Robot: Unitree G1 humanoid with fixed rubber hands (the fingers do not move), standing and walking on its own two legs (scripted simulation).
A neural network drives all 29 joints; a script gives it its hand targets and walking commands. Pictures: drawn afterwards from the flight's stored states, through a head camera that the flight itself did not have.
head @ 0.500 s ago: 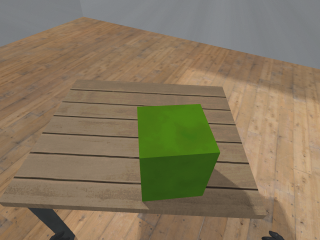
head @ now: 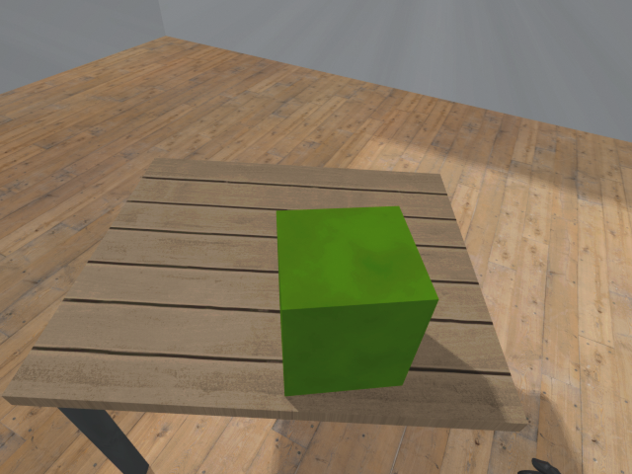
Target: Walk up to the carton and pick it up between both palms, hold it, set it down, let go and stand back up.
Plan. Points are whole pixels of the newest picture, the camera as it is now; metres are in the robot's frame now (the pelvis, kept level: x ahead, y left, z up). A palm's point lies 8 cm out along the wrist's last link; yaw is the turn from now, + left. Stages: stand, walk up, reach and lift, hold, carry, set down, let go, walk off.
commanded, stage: stand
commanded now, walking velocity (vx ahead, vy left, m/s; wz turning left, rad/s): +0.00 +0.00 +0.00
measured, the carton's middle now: (341, 301) +0.44 +0.00 -0.06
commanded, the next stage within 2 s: none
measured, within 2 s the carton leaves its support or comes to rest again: neither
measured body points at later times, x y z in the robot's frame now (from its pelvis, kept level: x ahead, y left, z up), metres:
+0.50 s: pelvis -0.01 +0.00 +0.00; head -0.02 +0.03 +0.45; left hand +0.08 +0.31 -0.12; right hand +0.15 -0.29 -0.08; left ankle +0.01 +0.13 -0.74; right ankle -0.01 -0.09 -0.74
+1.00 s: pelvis -0.01 +0.01 +0.00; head -0.03 +0.03 +0.45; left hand +0.08 +0.32 -0.12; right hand +0.15 -0.29 -0.08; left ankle +0.01 +0.13 -0.74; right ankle -0.01 -0.09 -0.74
